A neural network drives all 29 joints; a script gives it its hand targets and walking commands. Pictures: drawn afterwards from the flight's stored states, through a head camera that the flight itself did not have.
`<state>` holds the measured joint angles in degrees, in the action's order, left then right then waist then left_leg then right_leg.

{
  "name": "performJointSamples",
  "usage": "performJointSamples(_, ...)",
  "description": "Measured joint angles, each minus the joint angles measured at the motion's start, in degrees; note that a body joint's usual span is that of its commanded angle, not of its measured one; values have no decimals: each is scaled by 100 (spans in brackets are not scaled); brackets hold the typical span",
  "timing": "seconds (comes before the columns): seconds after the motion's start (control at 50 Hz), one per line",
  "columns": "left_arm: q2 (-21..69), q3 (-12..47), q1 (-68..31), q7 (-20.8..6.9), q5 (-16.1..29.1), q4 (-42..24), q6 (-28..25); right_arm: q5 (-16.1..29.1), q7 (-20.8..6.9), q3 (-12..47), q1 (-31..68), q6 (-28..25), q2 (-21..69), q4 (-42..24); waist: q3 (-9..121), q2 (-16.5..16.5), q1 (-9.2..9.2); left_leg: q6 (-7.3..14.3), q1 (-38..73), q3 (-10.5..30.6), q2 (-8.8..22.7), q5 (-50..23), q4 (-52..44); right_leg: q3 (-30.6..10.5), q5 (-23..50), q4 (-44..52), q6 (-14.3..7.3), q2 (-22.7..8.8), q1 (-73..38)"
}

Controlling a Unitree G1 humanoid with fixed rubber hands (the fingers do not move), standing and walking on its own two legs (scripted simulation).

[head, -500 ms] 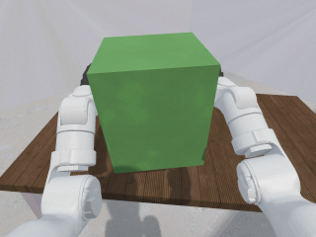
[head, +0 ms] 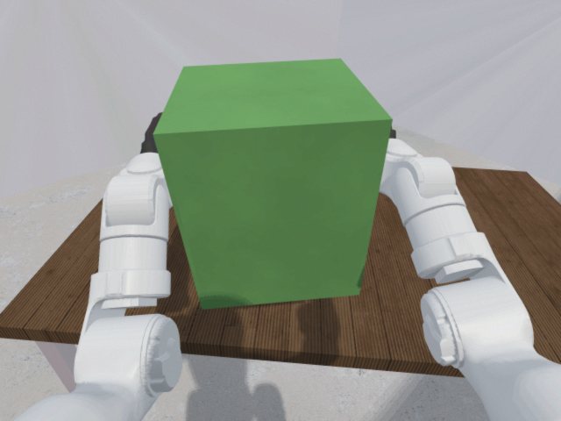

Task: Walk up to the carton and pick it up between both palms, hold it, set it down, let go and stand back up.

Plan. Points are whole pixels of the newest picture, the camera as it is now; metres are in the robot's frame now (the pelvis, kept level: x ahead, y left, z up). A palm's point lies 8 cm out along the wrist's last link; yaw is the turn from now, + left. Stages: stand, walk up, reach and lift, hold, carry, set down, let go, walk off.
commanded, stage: hold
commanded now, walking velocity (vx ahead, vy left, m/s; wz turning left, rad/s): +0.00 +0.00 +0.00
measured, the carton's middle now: (272, 181) +0.34 +0.00 +0.24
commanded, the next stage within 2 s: set down in 1.92 s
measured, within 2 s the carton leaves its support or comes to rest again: neither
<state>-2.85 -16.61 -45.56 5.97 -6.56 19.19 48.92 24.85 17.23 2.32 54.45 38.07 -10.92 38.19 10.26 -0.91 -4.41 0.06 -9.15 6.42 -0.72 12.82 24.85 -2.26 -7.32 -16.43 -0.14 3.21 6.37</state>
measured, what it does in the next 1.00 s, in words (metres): stands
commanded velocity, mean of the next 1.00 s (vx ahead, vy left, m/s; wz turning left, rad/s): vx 0.00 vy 0.00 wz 0.00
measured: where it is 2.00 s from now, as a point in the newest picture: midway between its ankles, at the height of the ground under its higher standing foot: outside the picture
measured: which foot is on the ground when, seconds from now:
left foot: down 0.00-1.00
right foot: down 0.00-1.00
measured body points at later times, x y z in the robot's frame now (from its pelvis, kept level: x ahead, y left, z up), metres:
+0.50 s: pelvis -0.01 +0.00 +0.00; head -0.09 +0.01 +0.44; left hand +0.38 +0.15 +0.25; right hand +0.38 -0.15 +0.26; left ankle +0.01 +0.11 -0.75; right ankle +0.02 -0.12 -0.75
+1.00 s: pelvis +0.00 +0.00 +0.00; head -0.08 +0.02 +0.44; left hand +0.38 +0.15 +0.25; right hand +0.38 -0.16 +0.26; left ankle +0.01 +0.11 -0.75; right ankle +0.02 -0.12 -0.75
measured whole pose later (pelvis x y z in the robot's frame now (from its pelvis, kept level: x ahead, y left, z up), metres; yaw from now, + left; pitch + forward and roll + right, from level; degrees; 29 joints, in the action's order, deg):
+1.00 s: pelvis +0.00 +0.00 +0.00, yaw +0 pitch -2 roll -2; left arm -2.4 -16.5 -45.4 6.1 -7.5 18.9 48.4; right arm 23.5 16.0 2.0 53.2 36.7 -10.5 38.1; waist 9.8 -0.6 -4.7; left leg 0.2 -9.5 6.4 -0.9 12.6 24.6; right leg -2.4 -7.4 -16.7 -0.1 3.1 6.9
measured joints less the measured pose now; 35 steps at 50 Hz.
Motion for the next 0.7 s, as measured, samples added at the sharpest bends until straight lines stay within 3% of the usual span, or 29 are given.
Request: performJointSamples(0.7,-30,0,-142,8,-48,279,-136,-192,-129,-111,50,-163,61,242,19,62,-10,-3,-128,3,-27,-88,-43,3,26,-52,-1,-25,162)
